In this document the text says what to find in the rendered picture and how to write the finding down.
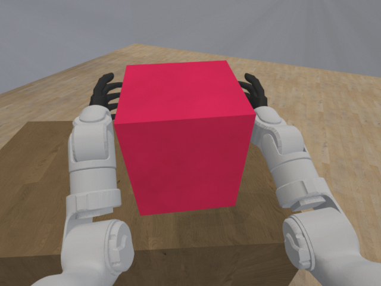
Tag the left robot hand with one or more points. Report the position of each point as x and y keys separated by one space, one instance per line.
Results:
x=100 y=96

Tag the robot left upper arm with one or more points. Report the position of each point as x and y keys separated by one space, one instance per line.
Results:
x=94 y=254

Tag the right robot hand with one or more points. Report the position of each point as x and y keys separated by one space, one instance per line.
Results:
x=256 y=95

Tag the robot left forearm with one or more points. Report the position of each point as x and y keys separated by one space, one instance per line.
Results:
x=91 y=164

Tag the robot right forearm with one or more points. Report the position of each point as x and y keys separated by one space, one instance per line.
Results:
x=298 y=184

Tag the robot right upper arm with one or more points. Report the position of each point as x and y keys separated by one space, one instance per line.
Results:
x=323 y=243

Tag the carton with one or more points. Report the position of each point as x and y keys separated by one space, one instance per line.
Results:
x=184 y=131

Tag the pedestal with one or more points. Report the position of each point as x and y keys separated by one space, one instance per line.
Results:
x=241 y=245

